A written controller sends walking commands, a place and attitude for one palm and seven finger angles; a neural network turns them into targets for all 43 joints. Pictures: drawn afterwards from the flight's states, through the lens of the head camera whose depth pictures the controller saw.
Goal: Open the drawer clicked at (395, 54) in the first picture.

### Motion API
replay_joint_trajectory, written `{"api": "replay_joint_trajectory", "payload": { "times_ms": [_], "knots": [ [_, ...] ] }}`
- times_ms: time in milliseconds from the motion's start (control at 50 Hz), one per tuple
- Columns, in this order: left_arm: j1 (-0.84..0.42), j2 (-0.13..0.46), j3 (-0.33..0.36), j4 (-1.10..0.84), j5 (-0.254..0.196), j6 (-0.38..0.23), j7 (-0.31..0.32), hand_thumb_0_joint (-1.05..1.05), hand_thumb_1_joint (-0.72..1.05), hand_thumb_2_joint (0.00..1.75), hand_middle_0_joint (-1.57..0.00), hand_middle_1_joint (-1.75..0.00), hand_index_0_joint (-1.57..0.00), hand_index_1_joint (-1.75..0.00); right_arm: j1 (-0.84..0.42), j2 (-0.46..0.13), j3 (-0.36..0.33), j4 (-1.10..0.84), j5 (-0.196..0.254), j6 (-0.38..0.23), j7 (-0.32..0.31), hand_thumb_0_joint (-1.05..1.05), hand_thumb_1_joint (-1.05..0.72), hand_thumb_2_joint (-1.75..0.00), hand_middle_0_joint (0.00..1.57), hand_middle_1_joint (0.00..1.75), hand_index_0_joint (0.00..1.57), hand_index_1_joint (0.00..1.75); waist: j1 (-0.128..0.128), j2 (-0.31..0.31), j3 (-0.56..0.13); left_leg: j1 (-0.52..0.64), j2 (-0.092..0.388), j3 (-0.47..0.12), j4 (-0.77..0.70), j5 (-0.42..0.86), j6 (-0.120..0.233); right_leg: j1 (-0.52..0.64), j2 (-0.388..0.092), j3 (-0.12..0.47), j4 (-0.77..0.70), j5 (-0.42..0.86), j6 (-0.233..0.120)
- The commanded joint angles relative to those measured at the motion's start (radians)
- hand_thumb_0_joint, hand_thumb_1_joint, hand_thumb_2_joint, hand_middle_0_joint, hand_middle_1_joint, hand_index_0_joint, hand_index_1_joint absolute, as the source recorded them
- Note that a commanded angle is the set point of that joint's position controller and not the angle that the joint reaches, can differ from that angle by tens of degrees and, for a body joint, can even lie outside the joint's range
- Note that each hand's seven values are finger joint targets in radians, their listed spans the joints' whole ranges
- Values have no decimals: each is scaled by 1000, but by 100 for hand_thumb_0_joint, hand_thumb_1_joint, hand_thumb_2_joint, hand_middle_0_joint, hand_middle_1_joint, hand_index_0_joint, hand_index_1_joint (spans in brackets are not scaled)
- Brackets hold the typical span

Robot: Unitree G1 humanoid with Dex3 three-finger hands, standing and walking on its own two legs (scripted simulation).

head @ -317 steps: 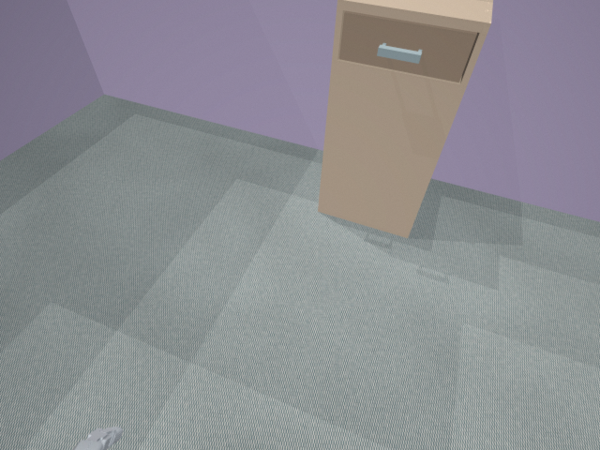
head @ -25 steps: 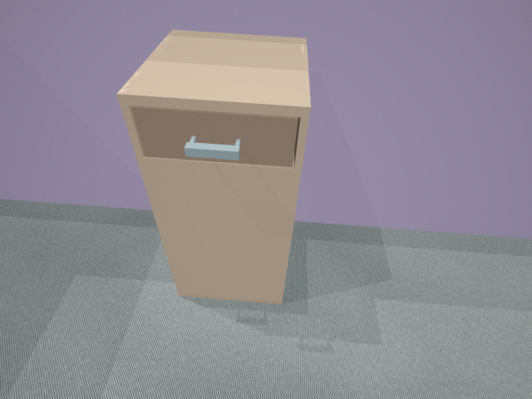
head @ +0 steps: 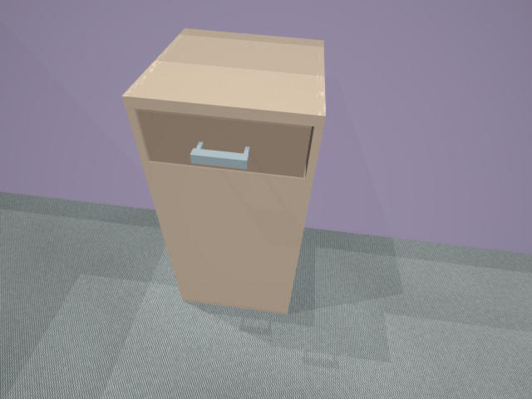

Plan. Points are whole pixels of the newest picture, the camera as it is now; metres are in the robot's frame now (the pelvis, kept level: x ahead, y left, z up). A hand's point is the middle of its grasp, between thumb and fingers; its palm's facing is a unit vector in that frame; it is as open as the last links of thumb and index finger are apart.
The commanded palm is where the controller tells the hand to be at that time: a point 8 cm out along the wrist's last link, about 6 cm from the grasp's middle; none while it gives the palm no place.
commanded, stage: shuffle to correct the standing spot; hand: left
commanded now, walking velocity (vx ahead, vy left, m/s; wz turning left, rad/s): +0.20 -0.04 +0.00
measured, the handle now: (221, 153) +0.61 +0.14 +0.04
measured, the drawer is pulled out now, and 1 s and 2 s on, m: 0.00 0.00 0.00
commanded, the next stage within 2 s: come to a stop and stand still in 0.14 s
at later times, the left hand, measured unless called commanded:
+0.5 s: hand (198, 387) +0.19 +0.13 -0.16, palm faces +0.01 -0.97 -0.22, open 7.3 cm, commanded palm none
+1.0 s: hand out of the picture +0.04 +0.20 -0.17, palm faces -0.01 -0.99 -0.16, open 7.4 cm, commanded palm none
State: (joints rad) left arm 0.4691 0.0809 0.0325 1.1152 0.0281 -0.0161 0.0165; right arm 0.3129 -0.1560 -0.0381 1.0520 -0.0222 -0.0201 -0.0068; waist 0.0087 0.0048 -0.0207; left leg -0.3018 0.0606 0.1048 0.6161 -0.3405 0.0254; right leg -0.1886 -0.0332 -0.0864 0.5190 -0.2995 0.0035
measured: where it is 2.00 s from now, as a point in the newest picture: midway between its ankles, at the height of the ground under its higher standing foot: outside the picture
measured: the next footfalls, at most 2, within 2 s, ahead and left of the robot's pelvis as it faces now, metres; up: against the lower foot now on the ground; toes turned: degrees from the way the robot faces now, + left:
right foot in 0.36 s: +0.20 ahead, -0.16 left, +0.00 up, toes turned -10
left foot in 0.72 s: +0.12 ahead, +0.09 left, +0.00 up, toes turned -4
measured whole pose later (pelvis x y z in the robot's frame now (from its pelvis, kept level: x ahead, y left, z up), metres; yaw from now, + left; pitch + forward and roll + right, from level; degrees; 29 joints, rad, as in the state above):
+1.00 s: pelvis +0.06 +0.02 +0.02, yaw -3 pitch +0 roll -1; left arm 0.35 0.20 0.05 1.08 0.03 0.06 0.00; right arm 0.31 -0.13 -0.02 1.04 -0.03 -0.01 -0.04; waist 0.00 -0.05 -0.02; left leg -0.18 -0.01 0.13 0.35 -0.17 0.07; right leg -0.39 -0.03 0.01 0.96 -0.27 0.05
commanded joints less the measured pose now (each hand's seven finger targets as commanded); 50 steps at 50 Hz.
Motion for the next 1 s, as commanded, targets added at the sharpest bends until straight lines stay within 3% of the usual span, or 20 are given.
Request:
{"api": "replay_joint_trajectory", "payload": {
  "times_ms": [0,20,40,100,160,240,280,320,340,360,380,420,560,660,680,700,740,800,880,980],
  "knots": [
    [-44,54,16,-111,-4,-4,-5,0,90,90,-20,-30,-20,-30,291,-183,-44,33,-8,-23,-23,0,-90,-90,20,30,20,30,-103,312,157,248,349,-543,-484,-375,140,-519,25,-23,330,-251,-24],
    [-106,73,23,-145,5,-3,-13,0,90,90,-20,-30,-20,-30,261,-198,-49,23,-6,-22,-31,0,-90,-90,20,30,20,30,-96,167,191,200,403,-574,-520,-399,200,-545,-39,54,459,-197,-32],
    [-110,78,23,-141,13,1,-13,0,90,90,-20,-30,-20,-30,215,-180,-40,10,-6,-22,-30,0,-90,-90,20,30,20,30,-67,164,176,122,377,-553,-523,-400,194,-513,-54,76,537,-161,-38],
    [-89,61,24,-115,9,-6,-28,0,90,90,-20,-30,-20,-30,109,-98,-11,-6,-6,-48,-28,0,-90,-90,20,30,20,30,-17,74,183,68,278,-304,-494,-79,159,-446,-100,74,522,5,-14],
    [-118,43,16,-117,0,-4,-31,0,90,90,-20,-30,-20,-30,127,-92,-9,6,-6,-59,-29,0,-90,-90,20,30,20,30,-19,66,129,123,220,-145,-444,234,146,-359,-84,25,353,56,8],
    [-196,59,15,-143,-6,-1,-28,0,90,90,-20,-30,-20,-30,155,-102,-19,34,-10,-45,-27,0,-90,-90,20,30,20,30,-43,114,133,128,231,-113,-401,293,153,-269,-61,-13,171,44,3],
    [-177,66,17,-141,-6,-2,-21,0,90,90,-20,-30,-20,-30,131,-104,-19,39,-10,-31,-30,0,-90,-90,20,30,20,30,-21,84,112,99,214,-77,-303,371,123,-144,-43,-20,56,95,2],
    [-34,123,22,-87,-7,-21,-1,0,90,90,-20,-30,-20,-30,132,-70,-7,50,3,-24,-26,0,-90,-90,20,30,20,30,41,-53,-2,26,109,-16,-114,273,27,149,-83,42,-106,398,3],
    [-28,189,26,-78,-10,-28,16,0,90,90,-20,-30,-20,-30,169,-20,5,47,15,-18,-19,0,-90,-90,20,30,20,30,17,-199,-84,-53,30,24,-49,16,-25,263,-245,199,-111,648,-42],
    [-35,243,31,-89,-13,-24,20,0,90,90,-20,-30,-20,-30,211,-15,-1,52,20,-3,-24,0,-90,-90,20,30,20,30,-3,-222,-118,-10,-2,12,38,-181,-41,236,-348,237,-128,844,-108],
    [-75,260,35,-110,-11,-13,22,0,90,90,-20,-30,-20,-30,211,-17,-13,49,20,7,-28,0,-90,-90,20,30,20,30,-13,-125,-58,-10,-6,-10,108,-212,-37,170,-353,183,-107,944,-134],
    [-120,238,40,-106,-11,-13,35,0,90,90,-20,-30,-20,-30,144,-16,-12,45,23,35,-33,0,-90,-90,20,30,20,30,3,-229,-29,-61,2,-46,281,-245,-48,118,-356,216,-102,1041,-182],
    [-267,256,69,-183,3,28,51,0,90,90,-20,-30,-20,-30,70,-25,-33,-16,6,79,-7,0,-90,-90,20,30,20,30,-11,-148,-7,-47,-22,-74,336,-124,-60,-82,-328,149,-192,522,-185],
    [-328,244,68,-215,4,52,36,0,90,90,-20,-30,-20,-30,164,-43,-32,-26,5,50,-5,0,-90,-90,20,30,20,30,-68,-119,-29,194,-33,-34,-104,73,-38,-230,-233,141,-127,1,-95],
    [-307,199,53,-220,-4,63,28,0,90,90,-20,-30,-20,-30,169,-88,-36,-30,2,41,-8,0,-90,-90,20,30,20,30,-70,59,2,192,25,-135,-241,1,-24,-304,-135,85,10,-124,-48],
    [-279,124,40,-229,-15,70,21,0,90,90,-20,-30,-20,-30,115,-174,-53,-64,-11,35,-12,0,-90,-90,20,30,20,30,-61,340,70,52,234,-427,-447,-198,38,-382,-11,5,215,-230,14],
    [-277,149,41,-210,-6,73,12,0,90,90,-20,-30,-20,-30,-64,-187,-34,-120,-21,33,-20,0,-90,-90,20,30,20,30,-11,272,148,-224,288,-487,-573,-388,120,-252,-30,143,403,-121,6],
    [-169,145,37,-135,7,60,-10,0,90,90,-20,-30,-20,-30,-86,-151,-18,-111,-15,11,-33,0,-90,-90,20,30,20,30,11,66,99,-23,202,-327,-490,-220,83,-319,1,122,525,-1,21],
    [-173,154,28,-117,6,44,-15,0,90,90,-20,-30,-20,-30,44,-140,-19,-55,-3,-3,-43,0,-90,-90,20,30,20,30,-42,55,78,208,203,-279,-468,-46,74,-410,-9,121,481,34,42],
    [-160,146,24,-111,6,60,-14,0,90,90,-20,-30,-20,-30,116,-133,-15,-7,-2,-4,-57,0,-90,-90,20,30,20,30,-56,103,97,227,248,-288,-468,85,99,-366,-36,123,375,-13,45]
  ]
}}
